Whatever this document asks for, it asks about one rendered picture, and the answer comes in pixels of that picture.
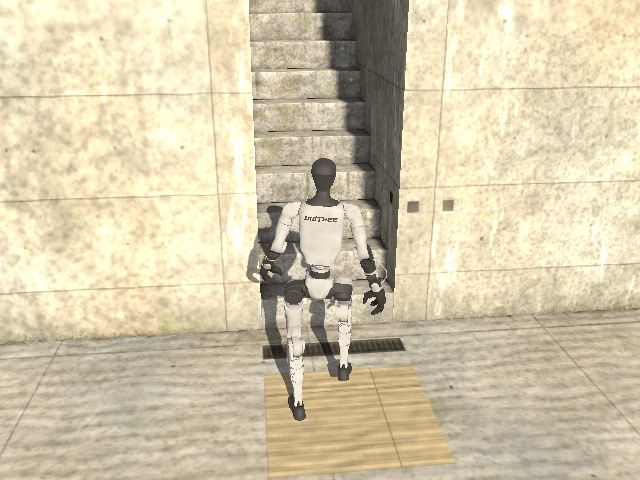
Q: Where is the right robot forearm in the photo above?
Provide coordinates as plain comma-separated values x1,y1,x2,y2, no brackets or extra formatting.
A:
360,244,383,292

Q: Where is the robot left upper arm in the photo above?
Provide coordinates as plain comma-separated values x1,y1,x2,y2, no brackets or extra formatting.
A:
270,201,302,253

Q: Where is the robot left shin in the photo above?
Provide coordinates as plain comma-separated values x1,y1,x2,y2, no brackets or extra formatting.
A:
287,339,304,407

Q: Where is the left robot forearm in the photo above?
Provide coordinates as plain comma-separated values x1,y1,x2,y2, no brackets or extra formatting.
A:
262,237,280,269

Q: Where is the robot right upper arm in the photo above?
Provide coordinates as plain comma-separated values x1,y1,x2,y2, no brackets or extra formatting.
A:
343,203,370,260

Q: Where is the robot left foot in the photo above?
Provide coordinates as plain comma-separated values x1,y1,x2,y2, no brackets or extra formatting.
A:
288,394,306,421

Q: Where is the left robot hand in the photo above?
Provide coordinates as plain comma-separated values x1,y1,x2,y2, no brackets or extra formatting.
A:
259,265,283,283

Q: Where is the right robot hand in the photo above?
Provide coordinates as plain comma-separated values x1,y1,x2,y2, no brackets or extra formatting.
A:
363,288,386,315

